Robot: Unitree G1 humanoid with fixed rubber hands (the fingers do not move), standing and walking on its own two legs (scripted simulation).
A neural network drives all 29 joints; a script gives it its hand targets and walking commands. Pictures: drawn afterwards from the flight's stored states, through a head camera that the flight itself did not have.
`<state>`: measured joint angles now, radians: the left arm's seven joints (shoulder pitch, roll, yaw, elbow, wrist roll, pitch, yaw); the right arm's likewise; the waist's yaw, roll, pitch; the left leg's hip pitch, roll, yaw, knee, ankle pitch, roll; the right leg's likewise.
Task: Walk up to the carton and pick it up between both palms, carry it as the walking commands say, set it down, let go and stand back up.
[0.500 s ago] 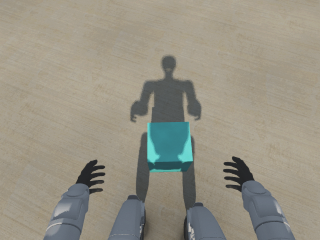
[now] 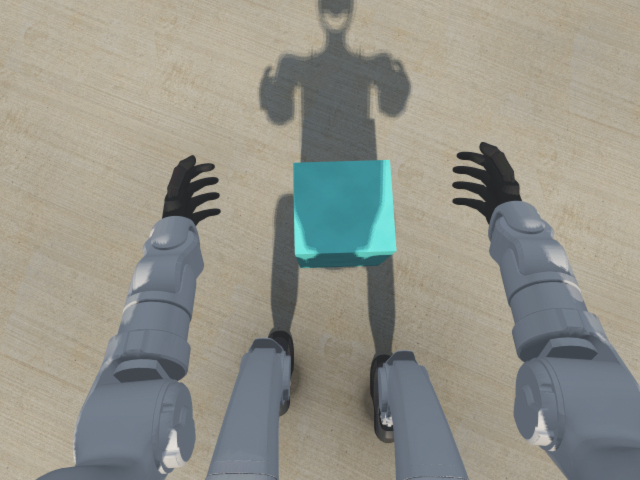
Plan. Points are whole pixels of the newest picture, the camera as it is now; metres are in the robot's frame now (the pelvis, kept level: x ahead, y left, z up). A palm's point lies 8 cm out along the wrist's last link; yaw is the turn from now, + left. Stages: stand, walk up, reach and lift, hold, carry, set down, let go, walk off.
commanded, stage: reach and lift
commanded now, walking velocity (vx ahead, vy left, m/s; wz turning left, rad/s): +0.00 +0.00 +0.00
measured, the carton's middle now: (340, 219) +0.52 -0.01 -0.54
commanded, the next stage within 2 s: none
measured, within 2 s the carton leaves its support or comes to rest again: neither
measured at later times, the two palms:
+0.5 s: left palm (200, 170) +0.49 +0.20 -0.14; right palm (482, 162) +0.51 -0.19 -0.14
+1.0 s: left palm (227, 206) +0.48 +0.20 -0.30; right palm (441, 198) +0.50 -0.18 -0.29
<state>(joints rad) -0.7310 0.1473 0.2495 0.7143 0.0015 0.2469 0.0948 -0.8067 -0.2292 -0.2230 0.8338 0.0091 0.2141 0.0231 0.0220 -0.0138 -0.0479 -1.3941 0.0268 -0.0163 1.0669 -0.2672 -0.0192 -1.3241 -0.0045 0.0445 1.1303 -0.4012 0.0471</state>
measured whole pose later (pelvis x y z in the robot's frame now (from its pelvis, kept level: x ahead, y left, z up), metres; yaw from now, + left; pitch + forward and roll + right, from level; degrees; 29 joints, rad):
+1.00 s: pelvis -0.02 -0.01 -0.16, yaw -1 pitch +51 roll +0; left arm -1.10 0.24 0.31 0.84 -0.05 0.11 0.08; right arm -1.16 -0.30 -0.17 0.88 0.07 0.12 -0.07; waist 0.04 -0.01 -0.06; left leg -2.13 0.00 -0.06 1.64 -0.40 -0.06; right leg -2.07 0.05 0.07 1.73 -0.55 0.06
